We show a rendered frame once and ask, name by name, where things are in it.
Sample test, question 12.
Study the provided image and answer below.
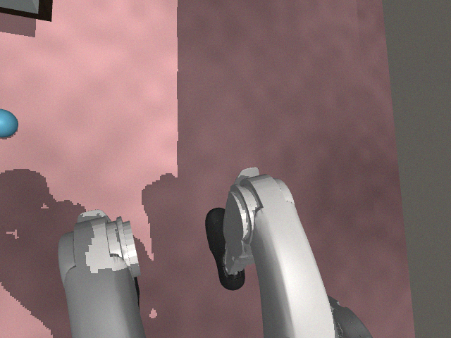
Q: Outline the right robot foot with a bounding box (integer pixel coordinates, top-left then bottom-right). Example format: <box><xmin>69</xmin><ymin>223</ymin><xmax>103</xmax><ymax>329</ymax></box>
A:
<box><xmin>205</xmin><ymin>208</ymin><xmax>245</xmax><ymax>291</ymax></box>

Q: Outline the right robot hand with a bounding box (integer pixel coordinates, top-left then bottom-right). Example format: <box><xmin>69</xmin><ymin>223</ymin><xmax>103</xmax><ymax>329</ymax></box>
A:
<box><xmin>328</xmin><ymin>296</ymin><xmax>373</xmax><ymax>338</ymax></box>

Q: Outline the ball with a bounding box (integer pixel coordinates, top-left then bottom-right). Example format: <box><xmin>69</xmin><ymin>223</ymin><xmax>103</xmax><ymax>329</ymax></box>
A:
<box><xmin>0</xmin><ymin>109</ymin><xmax>18</xmax><ymax>137</ymax></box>

